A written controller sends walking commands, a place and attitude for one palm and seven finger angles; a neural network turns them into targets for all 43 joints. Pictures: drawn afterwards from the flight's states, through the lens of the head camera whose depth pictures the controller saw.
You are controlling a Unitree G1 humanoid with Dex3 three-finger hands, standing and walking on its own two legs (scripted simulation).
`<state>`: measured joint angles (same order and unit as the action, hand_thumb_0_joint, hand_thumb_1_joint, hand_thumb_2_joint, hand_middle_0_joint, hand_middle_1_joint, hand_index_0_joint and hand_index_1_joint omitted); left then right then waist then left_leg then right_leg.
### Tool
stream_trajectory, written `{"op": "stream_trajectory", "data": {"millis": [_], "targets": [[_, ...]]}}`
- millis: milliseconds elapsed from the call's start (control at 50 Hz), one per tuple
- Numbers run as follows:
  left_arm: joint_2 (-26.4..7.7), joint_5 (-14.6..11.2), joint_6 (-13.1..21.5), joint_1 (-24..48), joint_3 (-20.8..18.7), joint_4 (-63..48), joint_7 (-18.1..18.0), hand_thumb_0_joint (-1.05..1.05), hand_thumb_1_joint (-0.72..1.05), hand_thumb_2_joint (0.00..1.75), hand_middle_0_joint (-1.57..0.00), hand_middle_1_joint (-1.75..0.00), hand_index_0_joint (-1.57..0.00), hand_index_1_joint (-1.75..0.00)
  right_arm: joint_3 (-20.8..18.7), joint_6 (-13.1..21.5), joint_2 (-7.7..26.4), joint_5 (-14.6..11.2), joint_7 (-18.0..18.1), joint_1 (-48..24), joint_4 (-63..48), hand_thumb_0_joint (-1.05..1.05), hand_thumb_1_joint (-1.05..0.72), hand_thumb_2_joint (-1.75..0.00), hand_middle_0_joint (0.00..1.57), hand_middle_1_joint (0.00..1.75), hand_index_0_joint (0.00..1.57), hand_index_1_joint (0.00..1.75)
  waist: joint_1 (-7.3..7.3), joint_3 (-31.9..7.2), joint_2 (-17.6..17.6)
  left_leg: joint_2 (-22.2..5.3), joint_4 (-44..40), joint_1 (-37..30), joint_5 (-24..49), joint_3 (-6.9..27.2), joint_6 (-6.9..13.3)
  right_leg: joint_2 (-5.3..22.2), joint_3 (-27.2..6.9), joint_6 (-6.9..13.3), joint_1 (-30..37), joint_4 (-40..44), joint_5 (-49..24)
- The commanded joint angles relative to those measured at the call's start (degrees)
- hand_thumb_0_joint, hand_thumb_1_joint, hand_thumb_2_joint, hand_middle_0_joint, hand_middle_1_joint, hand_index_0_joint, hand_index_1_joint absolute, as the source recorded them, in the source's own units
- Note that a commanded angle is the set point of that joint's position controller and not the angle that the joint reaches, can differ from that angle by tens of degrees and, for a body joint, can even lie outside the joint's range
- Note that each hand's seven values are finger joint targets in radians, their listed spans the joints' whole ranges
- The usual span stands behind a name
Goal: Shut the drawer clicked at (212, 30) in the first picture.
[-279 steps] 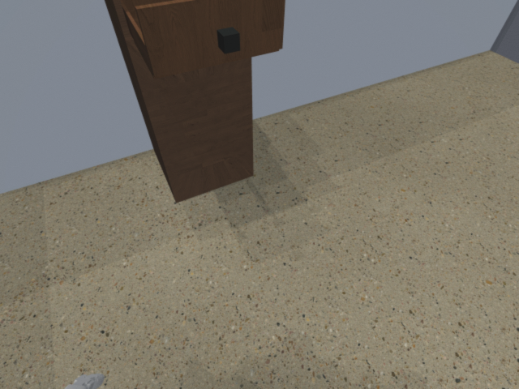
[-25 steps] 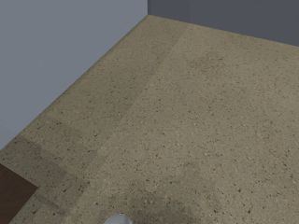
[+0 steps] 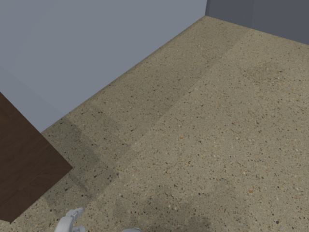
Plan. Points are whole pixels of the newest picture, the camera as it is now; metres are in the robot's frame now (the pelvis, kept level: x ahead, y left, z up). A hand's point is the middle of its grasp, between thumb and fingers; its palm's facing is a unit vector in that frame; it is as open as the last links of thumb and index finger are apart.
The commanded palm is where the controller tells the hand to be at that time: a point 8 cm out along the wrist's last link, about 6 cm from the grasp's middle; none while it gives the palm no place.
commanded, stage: turn to face it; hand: left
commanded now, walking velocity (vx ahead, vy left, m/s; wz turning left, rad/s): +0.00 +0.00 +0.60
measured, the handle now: out of the picture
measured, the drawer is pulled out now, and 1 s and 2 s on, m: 0.28 0.28 0.28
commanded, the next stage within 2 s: take the last steps up to it in 1.30 s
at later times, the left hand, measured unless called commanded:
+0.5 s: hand out of the picture -0.05 +0.26 -0.17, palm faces +0.36 -0.89 -0.27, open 7.4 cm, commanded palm none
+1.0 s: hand out of the picture -0.05 +0.21 -0.12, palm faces +0.57 -0.76 -0.30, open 7.4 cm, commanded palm none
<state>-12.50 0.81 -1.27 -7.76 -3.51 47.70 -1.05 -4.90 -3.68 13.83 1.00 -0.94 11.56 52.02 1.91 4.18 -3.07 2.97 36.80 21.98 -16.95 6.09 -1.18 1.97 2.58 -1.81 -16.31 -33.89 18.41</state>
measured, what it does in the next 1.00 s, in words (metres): steps on the spot, turning left: left foot, then right foot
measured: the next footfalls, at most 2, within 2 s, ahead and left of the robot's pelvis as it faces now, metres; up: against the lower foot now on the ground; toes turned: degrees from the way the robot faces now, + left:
left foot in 0.38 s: +0.00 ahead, +0.15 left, +0.00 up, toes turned +22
right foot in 0.84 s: +0.08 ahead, -0.08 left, +0.00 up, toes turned +29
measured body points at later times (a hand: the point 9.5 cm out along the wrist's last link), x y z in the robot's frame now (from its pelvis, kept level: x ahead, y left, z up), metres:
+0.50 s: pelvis -0.02 +0.03 +0.00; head +0.01 +0.07 +0.45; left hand -0.07 +0.31 -0.15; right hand +0.17 -0.18 -0.12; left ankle -0.04 +0.13 -0.73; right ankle -0.01 -0.11 -0.66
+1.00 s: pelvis -0.02 -0.02 +0.01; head +0.02 -0.04 +0.46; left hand -0.08 +0.24 -0.10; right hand +0.18 -0.20 -0.15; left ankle -0.10 +0.10 -0.64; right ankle +0.05 -0.10 -0.73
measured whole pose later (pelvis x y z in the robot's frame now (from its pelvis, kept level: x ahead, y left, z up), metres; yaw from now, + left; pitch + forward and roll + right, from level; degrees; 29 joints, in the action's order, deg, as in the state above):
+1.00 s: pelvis -0.02 -0.02 +0.01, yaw +37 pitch -2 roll +2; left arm -10.0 1.1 -1.4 -11.1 -1.7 48.9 -1.4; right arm -5.8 -5.0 15.6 1.4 -1.6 12.3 53.3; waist 2.2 3.7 -3.2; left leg 1.6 66.3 29.2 -21.6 2.1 -3.1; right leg 4.4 6.6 0.7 -12.1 -30.6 16.5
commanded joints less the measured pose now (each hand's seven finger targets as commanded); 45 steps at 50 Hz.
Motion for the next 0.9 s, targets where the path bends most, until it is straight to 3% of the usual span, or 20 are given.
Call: {"op": "stream_trajectory", "data": {"millis": [0,20,60,240,280,320,340,360,380,400,420,460,500,660,760,780,800,820,840,880], "targets": [[-12.93,0.32,1.29,-3.99,-3.02,-3.88,-1.35,0.00,0.90,0.90,-0.20,-0.30,-0.20,-0.30,-2.40,0.98,6.99,0.24,0.00,-3.51,-6.85,0.00,-0.90,-0.90,0.20,0.30,0.20,0.30,-2.79,-5.28,15.77,-2.28,29.10,12.33,-13.65,-0.73,-0.68,24.06,-20.26,10.42,5.98,19.40,-6.64],[-10.97,0.27,1.33,-0.91,-2.16,-4.20,-1.13,0.00,0.90,0.90,-0.20,-0.30,-0.20,-0.30,-2.17,0.54,6.73,0.36,-0.44,-2.93,-5.23,0.00,-0.90,-0.90,0.20,0.30,0.20,0.30,-1.34,-2.28,11.91,-3.52,32.95,12.09,-9.03,-1.76,-1.19,20.13,-13.93,9.34,3.74,18.20,-7.77],[-9.05,0.48,1.68,0.89,-1.33,-4.58,-0.91,0.00,0.90,0.90,-0.20,-0.30,-0.20,-0.30,-1.81,0.12,5.50,0.33,-1.10,-0.23,-3.65,0.00,-0.90,-0.90,0.20,0.30,0.20,0.30,0.10,-1.72,12.18,-4.05,34.26,10.87,-4.32,-4.41,-2.37,16.07,-5.07,7.46,3.19,16.42,-11.55],[-12.71,1.01,1.06,-7.09,-2.56,-0.49,-0.68,0.00,0.90,0.90,-0.20,-0.30,-0.20,-0.30,-0.19,0.82,3.94,-0.33,-1.22,-7.20,-5.05,0.00,-0.90,-0.90,0.20,0.30,0.20,0.30,-4.81,-4.06,15.72,-4.80,10.55,4.12,-9.05,-11.40,-2.84,19.48,0.83,8.83,10.76,11.78,-23.92],[-13.31,1.02,0.84,-7.38,-2.85,0.12,-0.57,0.00,0.90,0.90,-0.20,-0.30,-0.20,-0.30,0.00,1.32,3.99,-0.48,-0.98,-5.84,-4.90,0.00,-0.90,-0.90,0.20,0.30,0.20,0.30,-4.45,-5.98,16.36,-4.21,4.68,0.49,-8.24,-12.58,-2.14,19.85,2.11,8.08,11.54,8.78,-27.69],[-12.96,0.48,0.41,-6.66,-2.99,0.32,-0.30,0.00,0.90,0.90,-0.20,-0.30,-0.20,-0.30,-0.25,1.93,5.27,-0.33,-0.78,-1.91,-4.22,0.00,-0.90,-0.90,0.20,0.30,0.20,0.30,-2.11,-7.89,12.95,-3.80,-7.76,-7.37,0.78,-12.90,-1.29,18.35,6.15,4.37,9.29,1.77,-25.60],[-11.70,-0.04,0.08,-7.10,-2.87,-0.19,-0.06,0.00,0.90,0.90,-0.20,-0.30,-0.20,-0.30,-1.12,2.46,8.52,-0.13,-0.76,1.12,-3.54,0.00,-0.90,-0.90,0.20,0.30,0.20,0.30,-0.31,-10.15,6.20,-6.91,-13.73,-17.25,9.87,-8.79,0.18,16.53,7.86,1.41,1.82,-6.76,-19.61],[-7.81,-0.38,-0.07,-6.33,-2.22,-2.48,0.49,0.00,0.90,0.90,-0.20,-0.30,-0.20,-0.30,-2.78,2.98,15.54,0.24,-0.39,4.67,-3.40,0.00,-0.90,-0.90,0.20,0.30,0.20,0.30,1.85,-11.20,-12.88,-22.50,-15.22,-26.45,30.57,12.22,7.34,8.36,9.47,-3.41,-15.22,-19.87,9.15],[-7.06,0.27,-0.31,-2.25,-1.34,-4.61,0.28,0.00,0.90,0.90,-0.20,-0.30,-0.20,-0.30,-3.26,2.54,17.89,-0.10,-0.10,8.53,-1.99,0.00,-0.90,-0.90,0.20,0.30,0.20,0.30,3.70,-11.27,-12.37,-28.22,-15.12,-24.58,38.39,15.23,13.14,6.33,3.99,-3.43,-18.84,-28.29,20.78],[-6.87,0.31,-0.81,-0.49,-1.47,-4.05,-0.35,0.00,0.90,0.90,-0.20,-0.30,-0.20,-0.30,-2.98,2.81,16.40,-0.17,0.68,8.83,-1.50,0.00,-0.90,-0.90,0.20,0.30,0.20,0.30,3.59,-12.70,-13.56,-25.92,-14.66,-23.27,36.01,15.06,13.04,6.45,-0.71,-3.04,-19.44,-32.03,18.14],[-7.14,0.07,-0.60,0.82,-1.75,-3.28,-0.20,0.00,0.90,0.90,-0.20,-0.30,-0.20,-0.30,-2.45,2.82,14.39,0.01,1.31,5.70,-2.09,0.00,-0.90,-0.90,0.20,0.30,0.20,0.30,2.95,-9.33,-11.75,-23.26,-15.20,-19.78,31.53,12.61,12.34,6.37,-1.70,-3.21,-20.26,-34.18,14.11],[-7.48,0.09,-0.49,-0.93,-1.95,-1.38,0.42,0.00,0.90,0.90,-0.20,-0.30,-0.20,-0.30,-1.13,3.06,11.23,0.18,1.46,-0.42,-3.85,0.00,-0.90,-0.90,0.20,0.30,0.20,0.30,-0.07,-5.84,-6.89,-17.89,-16.13,-14.52,28.28,7.49,10.05,5.92,-2.02,-3.46,-17.36,-33.70,6.89],[-7.52,0.11,-0.53,-2.84,-1.97,-0.30,0.66,0.00,0.90,0.90,-0.20,-0.30,-0.20,-0.30,-0.95,3.31,10.82,0.03,1.44,-1.73,-4.44,0.00,-0.90,-0.90,0.20,0.30,0.20,0.30,-0.98,-6.91,-4.72,-15.89,-16.59,-14.60,27.54,5.74,9.52,5.05,-1.69,-3.61,-15.18,-30.94,4.83],[-6.45,-0.26,-0.52,0.51,-1.42,-2.69,0.06,0.00,0.90,0.90,-0.20,-0.30,-0.20,-0.30,-1.77,2.45,11.52,0.37,1.14,0.31,-3.77,0.00,-0.90,-0.90,0.20,0.30,0.20,0.30,0.34,-6.43,-4.91,-15.26,-16.78,-13.53,20.63,13.51,11.30,1.73,-2.49,-3.48,-10.64,-17.15,6.87],[-6.65,-0.66,0.38,-4.59,-1.40,-2.39,-0.39,0.00,0.90,0.90,-0.20,-0.30,-0.20,-0.30,-2.17,1.88,11.07,0.26,0.87,-2.09,-4.56,0.00,-0.90,-0.90,0.20,0.30,0.20,0.30,-2.12,-8.14,-6.11,-11.87,-12.27,-6.98,21.82,16.13,9.18,-1.25,-1.34,-2.16,2.68,-0.03,0.64],[-7.42,-0.61,0.77,-7.09,-1.69,-1.99,-0.56,0.00,0.90,0.90,-0.20,-0.30,-0.20,-0.30,-2.14,1.83,10.31,-0.08,0.77,-2.84,-5.13,0.00,-0.90,-0.90,0.20,0.30,0.20,0.30,-3.53,-8.79,-4.48,-10.05,-9.59,-3.18,18.08,15.25,7.28,-0.29,-1.52,-1.84,8.56,7.87,-4.22],[-11.13,0.04,1.40,-8.45,-2.34,-2.00,-0.96,0.00,0.90,0.90,-0.20,-0.30,-0.20,-0.30,-1.81,1.82,7.27,-0.64,0.41,-2.14,-5.52,0.00,-0.90,-0.90,0.20,0.30,0.20,0.30,-4.20,-9.64,4.42,-5.55,-1.52,5.77,8.11,11.10,3.78,8.13,-9.96,0.49,17.02,15.90,-2.81],[-15.80,0.86,1.56,-8.37,-3.19,-2.63,-1.16,0.00,0.90,0.90,-0.20,-0.30,-0.20,-0.30,-1.17,1.93,4.10,-0.62,0.20,-1.82,-7.21,0.00,-0.90,-0.90,0.20,0.30,0.20,0.30,-4.59,-7.82,20.29,2.89,12.09,14.32,-13.43,-1.72,-1.03,23.79,-24.64,7.37,17.25,19.99,-5.05],[-15.02,0.27,1.47,-7.18,-2.96,-3.09,-1.29,0.00,0.90,0.90,-0.20,-0.30,-0.20,-0.30,-1.99,1.45,7.27,0.33,0.29,-2.67,-6.70,0.00,-0.90,-0.90,0.20,0.30,0.20,0.30,-4.55,-6.73,18.68,-0.46,22.30,12.46,-16.10,0.57,-0.52,26.02,-23.99,10.36,9.34,20.37,-5.55],[-11.29,0.17,1.34,-1.13,-1.91,-4.04,-1.08,0.00,0.90,0.90,-0.20,-0.30,-0.20,-0.30,-2.17,0.39,6.75,0.38,-0.34,-1.70,-4.39,0.00,-0.90,-0.90,0.20,0.30,0.20,0.30,-1.14,-1.78,12.36,-2.37,32.93,11.21,-8.88,-0.53,-0.86,19.56,-15.48,9.32,2.27,19.68,-3.55]]}}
